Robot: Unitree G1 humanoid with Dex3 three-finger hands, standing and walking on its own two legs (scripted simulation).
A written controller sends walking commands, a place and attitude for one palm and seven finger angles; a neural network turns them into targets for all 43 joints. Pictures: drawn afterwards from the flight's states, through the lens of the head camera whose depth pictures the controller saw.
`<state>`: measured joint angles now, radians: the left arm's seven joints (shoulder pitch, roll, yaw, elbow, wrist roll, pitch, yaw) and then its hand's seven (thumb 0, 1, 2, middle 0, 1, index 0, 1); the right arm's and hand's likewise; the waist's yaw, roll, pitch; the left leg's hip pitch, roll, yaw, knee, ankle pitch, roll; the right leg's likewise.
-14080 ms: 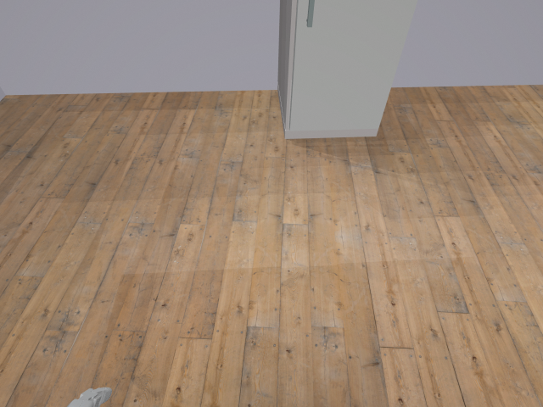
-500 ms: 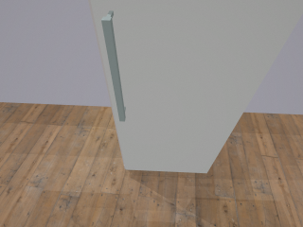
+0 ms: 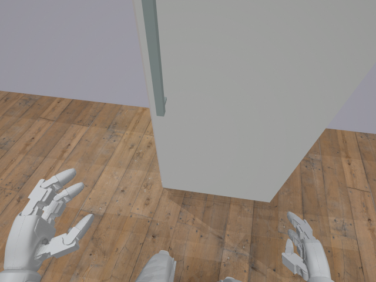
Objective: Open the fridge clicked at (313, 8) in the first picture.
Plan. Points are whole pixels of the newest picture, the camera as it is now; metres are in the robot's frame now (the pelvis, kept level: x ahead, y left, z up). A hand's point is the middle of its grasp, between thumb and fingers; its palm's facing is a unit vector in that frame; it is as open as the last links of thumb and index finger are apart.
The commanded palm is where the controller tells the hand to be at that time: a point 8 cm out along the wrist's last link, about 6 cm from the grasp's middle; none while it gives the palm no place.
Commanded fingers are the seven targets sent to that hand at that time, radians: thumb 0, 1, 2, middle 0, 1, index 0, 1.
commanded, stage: raise the hand to about handle height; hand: left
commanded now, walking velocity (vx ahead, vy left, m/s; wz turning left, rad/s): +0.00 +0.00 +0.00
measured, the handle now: (156, 47) +0.56 +0.15 +0.20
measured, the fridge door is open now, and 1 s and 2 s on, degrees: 0 0 0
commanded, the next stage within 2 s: move the hooked fingers beside the handle in 1.52 s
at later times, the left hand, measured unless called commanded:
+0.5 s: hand (64, 185) +0.24 +0.26 +0.11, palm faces +0.02 -1.00 -0.06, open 12.5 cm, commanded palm +0.22 +0.32 +0.13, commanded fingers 0.00 -0.38 0.35 -0.29 -1.12 -0.29 -1.12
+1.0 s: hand (26, 138) +0.28 +0.31 +0.18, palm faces +0.09 -0.99 -0.04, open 14.0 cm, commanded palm +0.25 +0.35 +0.19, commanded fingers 0.00 -0.50 0.30 -0.30 -1.20 -0.30 -1.20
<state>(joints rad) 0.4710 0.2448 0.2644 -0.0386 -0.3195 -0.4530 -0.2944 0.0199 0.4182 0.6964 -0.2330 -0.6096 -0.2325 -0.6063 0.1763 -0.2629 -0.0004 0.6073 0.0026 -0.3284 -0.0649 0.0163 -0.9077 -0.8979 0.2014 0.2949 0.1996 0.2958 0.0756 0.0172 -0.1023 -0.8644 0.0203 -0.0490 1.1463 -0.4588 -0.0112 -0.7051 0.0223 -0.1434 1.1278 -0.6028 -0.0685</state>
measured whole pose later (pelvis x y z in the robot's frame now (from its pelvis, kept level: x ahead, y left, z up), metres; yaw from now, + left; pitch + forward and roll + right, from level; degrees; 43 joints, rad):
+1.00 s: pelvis +0.01 +0.04 +0.06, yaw -1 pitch +1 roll -2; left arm 0.00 0.41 0.40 0.18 -0.34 -0.07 -0.38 -0.01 -0.50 0.30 -0.30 -1.20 -0.30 -1.20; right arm 0.20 -0.25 0.08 0.66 0.06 -0.29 -0.13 0.02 -0.90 -0.90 0.21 0.30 0.20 0.30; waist 0.05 0.02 -0.02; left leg -0.46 0.00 0.01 0.73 -0.29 0.04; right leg -0.31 0.01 -0.08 0.68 -0.39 -0.01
